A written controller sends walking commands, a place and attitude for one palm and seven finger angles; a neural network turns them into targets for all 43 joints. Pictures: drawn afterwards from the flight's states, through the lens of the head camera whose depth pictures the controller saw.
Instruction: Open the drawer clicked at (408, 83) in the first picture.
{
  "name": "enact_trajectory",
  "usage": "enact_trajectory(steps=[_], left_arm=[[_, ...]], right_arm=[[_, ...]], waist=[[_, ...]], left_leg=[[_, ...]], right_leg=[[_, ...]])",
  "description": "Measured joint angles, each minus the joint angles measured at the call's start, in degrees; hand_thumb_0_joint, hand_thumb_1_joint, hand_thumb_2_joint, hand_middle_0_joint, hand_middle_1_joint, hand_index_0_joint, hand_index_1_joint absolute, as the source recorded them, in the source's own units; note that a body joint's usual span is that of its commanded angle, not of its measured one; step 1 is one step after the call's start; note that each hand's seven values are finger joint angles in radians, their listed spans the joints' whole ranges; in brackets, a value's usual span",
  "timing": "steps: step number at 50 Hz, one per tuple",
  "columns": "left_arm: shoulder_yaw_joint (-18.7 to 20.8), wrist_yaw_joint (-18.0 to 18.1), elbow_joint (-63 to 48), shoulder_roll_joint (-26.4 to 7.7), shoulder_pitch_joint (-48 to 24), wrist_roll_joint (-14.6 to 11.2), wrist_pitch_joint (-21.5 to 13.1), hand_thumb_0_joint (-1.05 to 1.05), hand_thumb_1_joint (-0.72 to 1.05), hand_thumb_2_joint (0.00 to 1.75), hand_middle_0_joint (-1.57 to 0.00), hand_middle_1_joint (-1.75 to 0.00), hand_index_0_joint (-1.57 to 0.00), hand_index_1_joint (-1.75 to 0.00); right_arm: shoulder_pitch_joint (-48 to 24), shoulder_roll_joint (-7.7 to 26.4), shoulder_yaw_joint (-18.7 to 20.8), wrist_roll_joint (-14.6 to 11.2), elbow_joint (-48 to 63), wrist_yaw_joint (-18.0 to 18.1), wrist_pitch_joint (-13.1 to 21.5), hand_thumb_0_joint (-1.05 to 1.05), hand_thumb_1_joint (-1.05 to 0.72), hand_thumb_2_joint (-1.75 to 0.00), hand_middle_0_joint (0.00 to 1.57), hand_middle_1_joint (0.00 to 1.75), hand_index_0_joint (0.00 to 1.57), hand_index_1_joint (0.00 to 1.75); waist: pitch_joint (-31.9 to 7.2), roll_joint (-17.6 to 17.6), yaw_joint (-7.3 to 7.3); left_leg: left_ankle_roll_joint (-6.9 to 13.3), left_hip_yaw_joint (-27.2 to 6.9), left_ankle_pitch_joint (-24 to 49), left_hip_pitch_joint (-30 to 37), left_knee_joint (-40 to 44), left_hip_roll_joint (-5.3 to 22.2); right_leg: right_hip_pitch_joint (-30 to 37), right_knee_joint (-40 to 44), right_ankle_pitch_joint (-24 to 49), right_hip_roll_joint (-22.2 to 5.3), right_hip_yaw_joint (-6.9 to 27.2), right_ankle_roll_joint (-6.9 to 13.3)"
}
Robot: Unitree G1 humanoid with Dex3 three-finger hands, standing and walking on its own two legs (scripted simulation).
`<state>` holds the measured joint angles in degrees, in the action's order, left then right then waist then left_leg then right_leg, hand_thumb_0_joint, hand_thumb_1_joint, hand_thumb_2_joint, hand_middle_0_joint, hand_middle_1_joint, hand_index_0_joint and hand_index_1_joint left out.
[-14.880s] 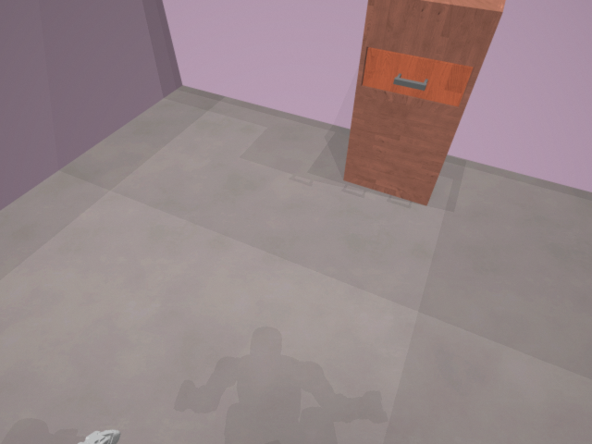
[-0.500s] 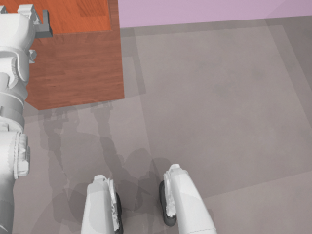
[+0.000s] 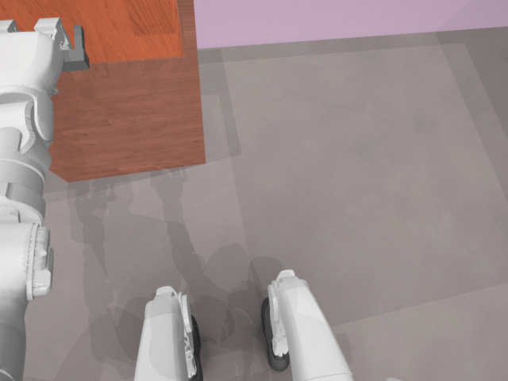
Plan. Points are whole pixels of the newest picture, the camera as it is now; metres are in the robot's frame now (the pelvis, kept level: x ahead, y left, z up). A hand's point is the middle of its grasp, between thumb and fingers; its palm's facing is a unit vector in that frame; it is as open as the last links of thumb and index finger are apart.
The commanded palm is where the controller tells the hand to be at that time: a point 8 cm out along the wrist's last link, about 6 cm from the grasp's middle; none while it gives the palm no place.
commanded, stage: pull the drawer open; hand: left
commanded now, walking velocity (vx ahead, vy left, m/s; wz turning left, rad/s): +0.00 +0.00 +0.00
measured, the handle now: (40, 49) +0.60 +0.25 +0.01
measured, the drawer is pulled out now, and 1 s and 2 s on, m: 0.00 0.08 0.13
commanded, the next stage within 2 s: none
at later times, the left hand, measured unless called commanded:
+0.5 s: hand (47, 105) +0.53 +0.25 -0.02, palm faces -0.04 -0.02 -1.00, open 5.1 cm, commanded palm +0.50 +0.23 +0.03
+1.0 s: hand (48, 135) +0.48 +0.25 -0.02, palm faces -0.03 -0.03 -1.00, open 5.1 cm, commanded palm +0.45 +0.24 +0.03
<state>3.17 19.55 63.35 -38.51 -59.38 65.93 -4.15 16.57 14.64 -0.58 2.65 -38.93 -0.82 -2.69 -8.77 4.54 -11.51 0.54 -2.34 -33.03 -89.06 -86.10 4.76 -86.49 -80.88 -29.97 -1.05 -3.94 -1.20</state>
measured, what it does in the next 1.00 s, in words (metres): stands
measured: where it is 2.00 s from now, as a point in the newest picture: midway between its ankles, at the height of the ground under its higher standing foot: (234, 355)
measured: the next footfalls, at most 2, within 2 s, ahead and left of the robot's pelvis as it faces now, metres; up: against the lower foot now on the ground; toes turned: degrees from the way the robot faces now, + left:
none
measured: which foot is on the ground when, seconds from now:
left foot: down 0.00-1.00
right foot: down 0.00-1.00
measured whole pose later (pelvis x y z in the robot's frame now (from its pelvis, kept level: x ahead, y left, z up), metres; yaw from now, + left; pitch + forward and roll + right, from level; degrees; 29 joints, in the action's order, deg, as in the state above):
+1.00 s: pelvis +0.02 +0.00 +0.04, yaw +1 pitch +31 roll -3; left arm 3.0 30.2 55.4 -26.5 -38.5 65.5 -5.8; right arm 13.7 14.4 3.0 3.4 -41.6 -1.3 -3.9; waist -10.6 3.6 -5.6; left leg 0.4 0.5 -33.2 -76.0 -78.3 4.3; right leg -75.2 -75.1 -30.6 -1.4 -1.5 -1.5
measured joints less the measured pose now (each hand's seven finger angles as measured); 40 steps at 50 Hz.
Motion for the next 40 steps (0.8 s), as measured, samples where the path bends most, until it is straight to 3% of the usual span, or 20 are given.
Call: enact_trajectory(steps=[7, 23, 40], left_arm=[[0.48, 0.85, -3.06, 2.09, 4.49, -1.17, -0.59, 0.01, 0.81, 0.83, -0.39, -1.35, -0.42, -1.35], [-0.33, 5.85, -4.89, 7.22, 11.0, -0.72, -0.61, 0.01, 0.81, 0.83, -0.41, -1.35, -0.42, -1.35], [-0.56, 9.39, -6.4, 10.51, 17.15, -0.4, -1.36, 0.01, 0.8, 0.83, -0.41, -1.35, -0.42, -1.35]], right_arm=[[0.34, -0.11, 0.49, -0.14, -0.57, -0.13, -0.44, 0.0, -0.91, -0.9, 0.2, 0.3, 0.2, 0.3], [-1.41, -0.08, 2.4, 0.42, -1.41, -0.67, -1.02, 0.0, -0.91, -0.9, 0.2, 0.3, 0.2, 0.3], [-2.62, -0.06, 3.23, 0.73, -2.19, -0.54, -1.08, 0.0, -0.91, -0.9, 0.2, 0.3, 0.2, 0.3]], waist=[[-0.05, 0.03, 1.48], [-1.17, -0.36, 3.86], [-1.65, -0.9, 5.25]], left_leg=[[0.24, 1.07, -0.41, 2.83, 1.74, 0.1], [0.27, 2.14, -1.1, 7.86, 4.76, -0.33], [-0.03, 2.44, -0.59, 11.71, 7.17, -0.5]], right_leg=[[2.28, 1.43, -0.24, 0.1, 0.95, -0.34], [6.74, 3.71, -1.17, -0.29, 1.83, -0.6], [10.24, 5.5, -0.98, -0.38, 2.02, -0.36]])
